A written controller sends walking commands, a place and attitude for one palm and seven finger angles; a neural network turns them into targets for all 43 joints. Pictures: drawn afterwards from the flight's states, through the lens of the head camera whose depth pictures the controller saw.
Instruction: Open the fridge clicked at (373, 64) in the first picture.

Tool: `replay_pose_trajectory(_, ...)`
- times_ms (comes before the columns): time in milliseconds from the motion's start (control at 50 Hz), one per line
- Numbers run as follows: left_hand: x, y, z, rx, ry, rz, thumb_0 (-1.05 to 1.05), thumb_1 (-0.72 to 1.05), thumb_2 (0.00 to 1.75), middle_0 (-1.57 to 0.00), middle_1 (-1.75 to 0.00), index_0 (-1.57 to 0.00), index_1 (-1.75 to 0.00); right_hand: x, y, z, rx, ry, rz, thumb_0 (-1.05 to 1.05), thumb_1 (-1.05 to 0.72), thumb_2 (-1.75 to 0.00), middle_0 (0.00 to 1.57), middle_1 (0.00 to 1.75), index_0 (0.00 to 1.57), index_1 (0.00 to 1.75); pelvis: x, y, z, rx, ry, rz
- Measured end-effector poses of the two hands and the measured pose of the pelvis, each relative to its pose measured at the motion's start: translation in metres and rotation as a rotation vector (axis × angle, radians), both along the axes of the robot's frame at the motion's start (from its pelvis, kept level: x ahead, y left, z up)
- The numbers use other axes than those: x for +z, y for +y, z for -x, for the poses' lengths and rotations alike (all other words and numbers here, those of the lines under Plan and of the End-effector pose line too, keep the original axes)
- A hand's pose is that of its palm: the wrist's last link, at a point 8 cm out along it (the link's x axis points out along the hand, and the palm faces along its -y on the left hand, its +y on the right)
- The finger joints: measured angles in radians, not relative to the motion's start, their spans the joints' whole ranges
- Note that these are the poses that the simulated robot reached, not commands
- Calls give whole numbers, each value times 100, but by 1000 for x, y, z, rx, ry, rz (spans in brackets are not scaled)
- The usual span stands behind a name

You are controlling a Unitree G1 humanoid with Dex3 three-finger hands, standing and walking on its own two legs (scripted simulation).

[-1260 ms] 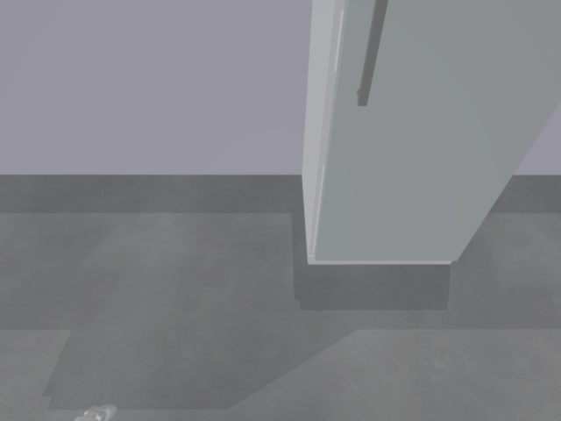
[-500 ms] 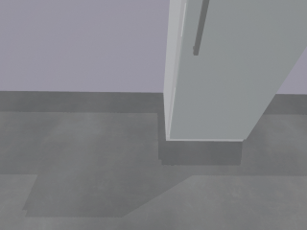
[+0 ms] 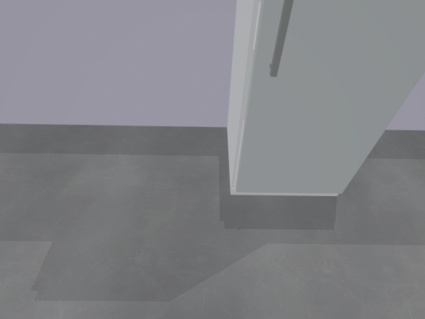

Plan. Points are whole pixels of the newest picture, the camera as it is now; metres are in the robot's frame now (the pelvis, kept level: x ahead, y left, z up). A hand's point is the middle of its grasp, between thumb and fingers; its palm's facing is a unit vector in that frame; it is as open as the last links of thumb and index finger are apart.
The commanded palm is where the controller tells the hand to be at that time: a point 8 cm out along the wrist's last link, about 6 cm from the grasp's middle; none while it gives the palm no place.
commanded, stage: look at it before walking up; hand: left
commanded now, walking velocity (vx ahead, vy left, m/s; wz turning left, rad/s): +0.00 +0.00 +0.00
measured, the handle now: (279, 36) +0.84 -0.15 +0.16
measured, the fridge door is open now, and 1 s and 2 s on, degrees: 0 0 0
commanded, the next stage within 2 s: walk to a spot facing it in 0.18 s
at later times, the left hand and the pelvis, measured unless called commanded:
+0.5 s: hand out of the picture +0.07 +0.23 -0.17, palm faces -0.08 -0.95 -0.32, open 7.4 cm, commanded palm none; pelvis +0.00 +0.00 -0.01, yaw -4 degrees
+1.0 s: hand out of the picture +0.07 +0.15 -0.17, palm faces -0.27 -0.93 -0.25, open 7.4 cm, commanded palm none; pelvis -0.02 -0.03 -0.01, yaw -20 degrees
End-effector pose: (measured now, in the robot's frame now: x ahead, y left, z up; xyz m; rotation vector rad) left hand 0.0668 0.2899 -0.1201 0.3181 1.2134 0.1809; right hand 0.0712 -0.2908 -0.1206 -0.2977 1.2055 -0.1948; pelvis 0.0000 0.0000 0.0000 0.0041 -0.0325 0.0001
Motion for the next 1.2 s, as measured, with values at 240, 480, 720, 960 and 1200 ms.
replay_pose_trajectory(240,2,0,-5,3,1,-6,0,90,90,-20,-30,-20,-30,1,-2,-12,7,-9,2,1,-91,-90,20,30,20,30,1,-2,-6,1,0,0)
replay_pose_trajectory(480,-9,-13,-6,-20,46,10,0,90,90,-20,-30,-20,-30,-7,6,-3,-54,-25,-17,1,-91,-90,20,30,20,30,-5,-3,-3,-65,11,-3)
replay_pose_trajectory(720,-28,-72,-4,-121,77,43,0,90,90,-20,-30,-20,-30,-55,3,60,-228,17,-127,1,-91,-90,20,30,20,30,-30,-31,11,-216,12,-29)
replay_pose_trajectory(960,-11,-96,-9,-201,103,69,0,90,90,-20,-30,-20,-30,-22,-14,78,-344,-35,-92,1,-91,-90,20,30,20,30,-6,-34,18,-324,47,-35)
replay_pose_trajectory(1200,-29,-58,-62,-335,59,94,0,90,90,-20,-30,-20,-30,2,20,82,-441,-143,0,1,-91,-90,20,30,20,30,-11,15,17,-463,66,-4)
